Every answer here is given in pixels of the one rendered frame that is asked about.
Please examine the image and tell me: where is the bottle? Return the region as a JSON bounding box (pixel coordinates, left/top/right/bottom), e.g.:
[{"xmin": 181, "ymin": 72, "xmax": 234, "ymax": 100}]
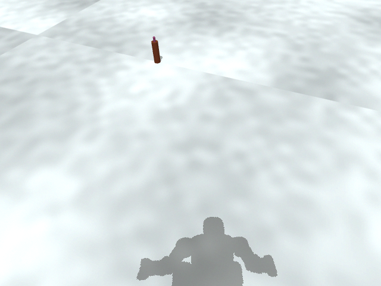
[{"xmin": 151, "ymin": 36, "xmax": 161, "ymax": 63}]

